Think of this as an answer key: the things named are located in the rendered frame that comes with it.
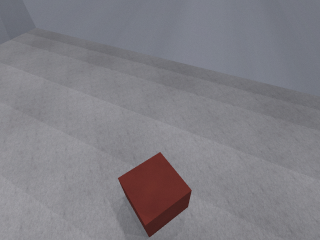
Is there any carton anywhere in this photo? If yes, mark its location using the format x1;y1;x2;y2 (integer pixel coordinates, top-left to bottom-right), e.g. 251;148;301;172
118;152;192;238

